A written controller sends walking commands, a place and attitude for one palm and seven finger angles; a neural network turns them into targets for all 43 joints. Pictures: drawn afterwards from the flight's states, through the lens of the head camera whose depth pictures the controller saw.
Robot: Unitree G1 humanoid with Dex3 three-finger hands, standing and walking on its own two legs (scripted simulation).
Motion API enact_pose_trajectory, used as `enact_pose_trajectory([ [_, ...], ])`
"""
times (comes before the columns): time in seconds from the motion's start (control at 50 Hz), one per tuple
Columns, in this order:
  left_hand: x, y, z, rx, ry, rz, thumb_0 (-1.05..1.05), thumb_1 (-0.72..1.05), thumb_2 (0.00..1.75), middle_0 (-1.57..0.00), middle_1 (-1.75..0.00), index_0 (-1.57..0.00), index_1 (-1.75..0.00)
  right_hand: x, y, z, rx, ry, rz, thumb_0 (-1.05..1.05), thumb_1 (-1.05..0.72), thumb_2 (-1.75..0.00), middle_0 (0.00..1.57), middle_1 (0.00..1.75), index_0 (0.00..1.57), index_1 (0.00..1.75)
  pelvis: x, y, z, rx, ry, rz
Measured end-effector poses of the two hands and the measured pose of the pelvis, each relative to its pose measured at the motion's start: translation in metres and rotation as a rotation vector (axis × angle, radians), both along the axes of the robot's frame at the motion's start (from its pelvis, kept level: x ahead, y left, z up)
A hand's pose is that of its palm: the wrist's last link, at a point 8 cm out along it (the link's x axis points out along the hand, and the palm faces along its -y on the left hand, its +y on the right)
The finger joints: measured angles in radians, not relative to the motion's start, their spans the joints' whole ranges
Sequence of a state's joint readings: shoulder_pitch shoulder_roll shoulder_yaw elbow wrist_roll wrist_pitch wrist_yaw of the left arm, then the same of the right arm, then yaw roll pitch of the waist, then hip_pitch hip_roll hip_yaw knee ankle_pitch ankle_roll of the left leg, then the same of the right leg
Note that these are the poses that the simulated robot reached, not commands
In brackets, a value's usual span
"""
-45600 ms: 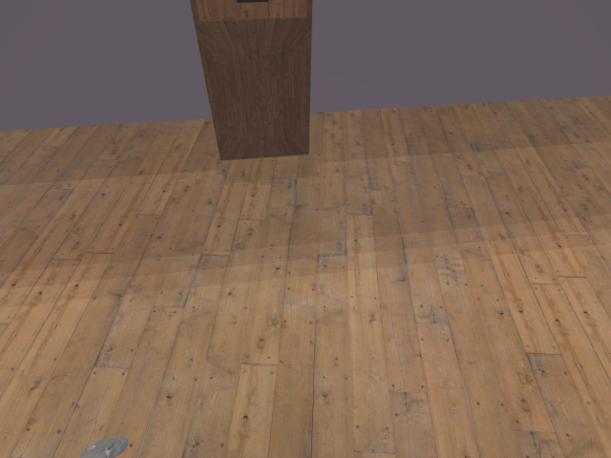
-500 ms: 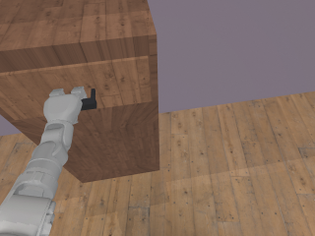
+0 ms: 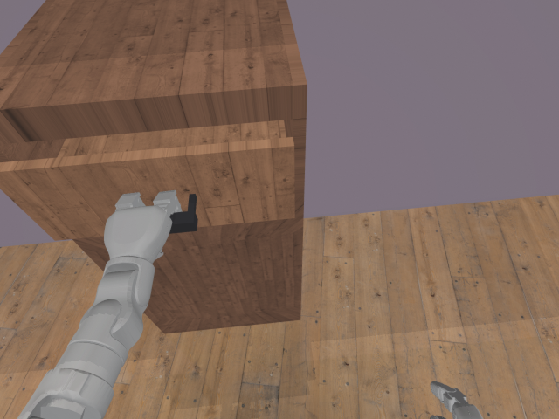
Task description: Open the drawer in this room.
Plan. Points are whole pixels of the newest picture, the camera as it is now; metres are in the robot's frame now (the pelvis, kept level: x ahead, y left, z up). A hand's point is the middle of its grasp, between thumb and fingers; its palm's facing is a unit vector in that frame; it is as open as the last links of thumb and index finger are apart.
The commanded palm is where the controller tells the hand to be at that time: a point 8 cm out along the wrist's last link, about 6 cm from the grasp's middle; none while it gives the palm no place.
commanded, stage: pull the drawer open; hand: left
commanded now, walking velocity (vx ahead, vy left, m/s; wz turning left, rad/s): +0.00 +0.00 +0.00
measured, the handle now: (158, 213) +0.41 +0.22 +0.05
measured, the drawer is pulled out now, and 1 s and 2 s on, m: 0.06 0.18 0.28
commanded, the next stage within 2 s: none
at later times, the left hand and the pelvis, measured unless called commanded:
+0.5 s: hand (149, 285) +0.30 +0.21 +0.02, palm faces +0.01 -0.07 -1.00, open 5.5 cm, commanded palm +0.26 +0.21 +0.08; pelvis +0.00 -0.02 +0.00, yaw +0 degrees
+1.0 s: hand (142, 327) +0.24 +0.20 +0.02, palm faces +0.03 -0.09 -1.00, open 5.6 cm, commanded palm +0.20 +0.21 +0.08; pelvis -0.02 -0.02 +0.00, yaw -1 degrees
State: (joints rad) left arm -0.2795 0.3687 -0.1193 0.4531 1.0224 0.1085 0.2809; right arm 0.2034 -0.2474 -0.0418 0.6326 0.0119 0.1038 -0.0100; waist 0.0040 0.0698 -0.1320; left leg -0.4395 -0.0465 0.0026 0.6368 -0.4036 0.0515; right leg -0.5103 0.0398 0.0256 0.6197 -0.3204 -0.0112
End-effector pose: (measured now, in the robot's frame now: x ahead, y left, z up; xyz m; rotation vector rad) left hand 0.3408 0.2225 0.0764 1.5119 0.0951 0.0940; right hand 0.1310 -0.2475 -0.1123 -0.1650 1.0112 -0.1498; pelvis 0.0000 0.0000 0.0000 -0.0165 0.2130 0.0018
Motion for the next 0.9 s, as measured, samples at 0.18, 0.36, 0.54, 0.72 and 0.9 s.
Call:
enact_pose_trajectory([
  [0.18, -0.023, -0.004, 0.0, -0.003, -0.001, 0.011, 0.03, 0.75, 0.8, -0.32, -1.35, -0.42, -1.35, 0.017, 0.001, 0.001, 0.007, -0.028, 0.04, 0.01, -0.9, -0.9, 0.2, 0.3, 0.2, 0.3, 0.002, -0.006, 0.0, 0.005, -0.018, 0.006],
  [0.36, -0.046, -0.007, 0.0, -0.01, 0.0, 0.025, 0.03, 0.74, 0.8, -0.31, -1.35, -0.42, -1.35, 0.026, -0.003, 0.003, 0.011, -0.059, 0.055, 0.01, -0.9, -0.9, 0.2, 0.3, 0.2, 0.3, 0.001, -0.013, 0.001, 0.012, -0.036, 0.002],
  [0.54, -0.07, -0.011, 0.0, -0.015, -0.005, 0.031, 0.04, 0.73, 0.81, -0.31, -1.35, -0.42, -1.35, 0.033, -0.007, 0.008, 0.009, -0.104, 0.068, 0.01, -0.9, -0.9, 0.2, 0.3, 0.2, 0.3, -0.003, -0.018, 0.001, 0.017, -0.054, -0.002],
  [0.72, -0.095, -0.014, 0.0, -0.026, -0.015, 0.036, 0.04, 0.73, 0.81, -0.31, -1.35, -0.42, -1.35, 0.039, -0.006, 0.014, 0.012, -0.151, 0.081, 0.02, -0.9, -0.9, 0.2, 0.3, 0.2, 0.3, -0.008, -0.021, 0.001, 0.021, -0.072, -0.008],
  [0.9, -0.116, -0.017, 0.0, -0.031, -0.021, 0.037, 0.05, 0.72, 0.81, -0.32, -1.35, -0.42, -1.35, 0.041, -0.002, 0.019, 0.019, -0.182, 0.093, 0.02, -0.9, -0.9, 0.2, 0.3, 0.2, 0.3, -0.014, -0.022, 0.001, 0.023, -0.092, -0.014],
])
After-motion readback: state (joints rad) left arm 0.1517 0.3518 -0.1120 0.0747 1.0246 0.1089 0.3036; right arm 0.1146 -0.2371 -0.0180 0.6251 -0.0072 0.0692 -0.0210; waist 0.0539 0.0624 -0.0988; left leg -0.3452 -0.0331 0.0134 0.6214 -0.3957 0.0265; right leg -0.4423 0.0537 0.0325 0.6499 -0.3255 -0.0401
